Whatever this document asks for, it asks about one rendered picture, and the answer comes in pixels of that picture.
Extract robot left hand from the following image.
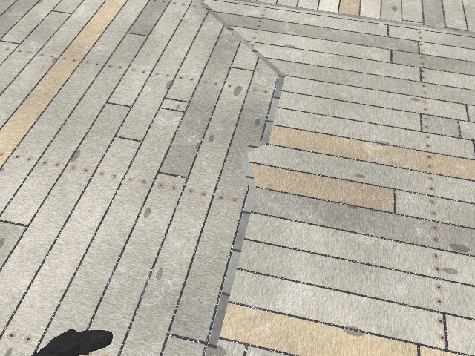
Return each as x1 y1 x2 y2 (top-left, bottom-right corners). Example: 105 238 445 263
31 329 113 356

